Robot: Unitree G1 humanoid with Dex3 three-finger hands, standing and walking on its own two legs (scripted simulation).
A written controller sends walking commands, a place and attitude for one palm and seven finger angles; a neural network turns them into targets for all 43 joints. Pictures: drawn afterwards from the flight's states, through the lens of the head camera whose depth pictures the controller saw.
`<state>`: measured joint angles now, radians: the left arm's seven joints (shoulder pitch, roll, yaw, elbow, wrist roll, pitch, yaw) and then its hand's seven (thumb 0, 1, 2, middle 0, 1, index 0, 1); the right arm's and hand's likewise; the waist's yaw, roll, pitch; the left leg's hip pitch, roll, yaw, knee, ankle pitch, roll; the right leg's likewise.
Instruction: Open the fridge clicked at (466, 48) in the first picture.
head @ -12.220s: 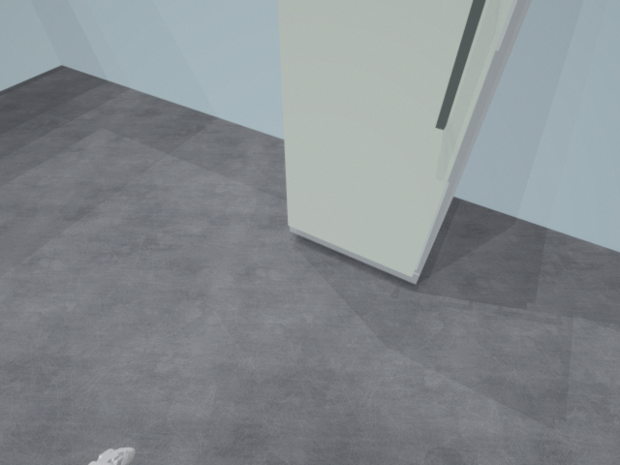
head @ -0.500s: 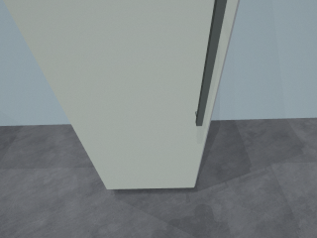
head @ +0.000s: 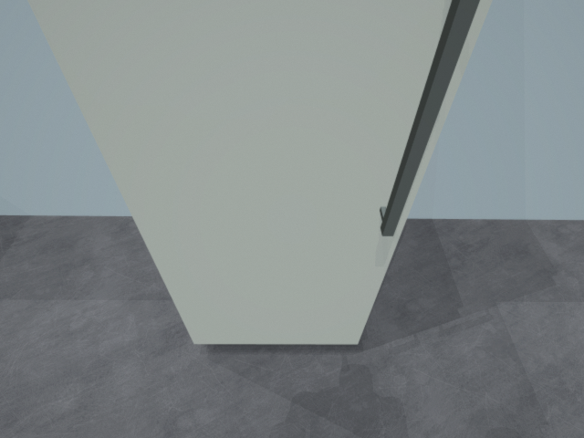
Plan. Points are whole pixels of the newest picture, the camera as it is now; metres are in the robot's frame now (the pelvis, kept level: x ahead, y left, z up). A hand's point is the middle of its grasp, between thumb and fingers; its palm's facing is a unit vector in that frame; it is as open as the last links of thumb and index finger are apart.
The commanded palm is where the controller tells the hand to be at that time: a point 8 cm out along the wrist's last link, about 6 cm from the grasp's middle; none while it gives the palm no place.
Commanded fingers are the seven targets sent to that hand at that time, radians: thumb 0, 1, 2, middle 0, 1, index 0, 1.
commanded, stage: come to a stop and stand still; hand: right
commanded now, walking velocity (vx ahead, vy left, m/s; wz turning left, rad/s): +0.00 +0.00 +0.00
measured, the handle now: (413, 134) +0.50 -0.14 +0.17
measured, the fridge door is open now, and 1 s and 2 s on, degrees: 0 0 0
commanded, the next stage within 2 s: look again from close up in 0.02 s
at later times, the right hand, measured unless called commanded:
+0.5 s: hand out of the picture -0.05 -0.21 -0.17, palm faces +0.00 +0.98 -0.19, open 7.4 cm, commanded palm none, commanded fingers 0.00 -0.90 -0.90 0.20 0.30 0.20 0.30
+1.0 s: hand out of the picture -0.02 -0.20 -0.17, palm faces -0.01 +0.98 -0.19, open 7.3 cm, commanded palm none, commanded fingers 0.00 -0.90 -0.90 0.20 0.30 0.20 0.30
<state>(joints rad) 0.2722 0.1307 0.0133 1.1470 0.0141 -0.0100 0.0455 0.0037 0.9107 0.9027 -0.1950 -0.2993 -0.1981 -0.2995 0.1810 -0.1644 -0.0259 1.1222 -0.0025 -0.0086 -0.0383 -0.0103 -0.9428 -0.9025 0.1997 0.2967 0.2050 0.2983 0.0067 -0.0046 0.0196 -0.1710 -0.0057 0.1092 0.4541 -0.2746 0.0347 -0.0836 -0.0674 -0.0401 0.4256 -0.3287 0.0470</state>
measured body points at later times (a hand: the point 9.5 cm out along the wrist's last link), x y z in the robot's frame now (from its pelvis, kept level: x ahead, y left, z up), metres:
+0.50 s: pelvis -0.04 -0.04 +0.00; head -0.04 -0.03 +0.45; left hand -0.04 +0.18 -0.16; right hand -0.05 -0.26 -0.16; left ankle -0.02 +0.09 -0.74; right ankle -0.04 -0.13 -0.74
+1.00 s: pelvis -0.02 -0.03 +0.00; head -0.01 -0.02 +0.45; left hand -0.03 +0.18 -0.16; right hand -0.01 -0.25 -0.16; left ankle -0.02 +0.09 -0.74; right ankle -0.04 -0.13 -0.74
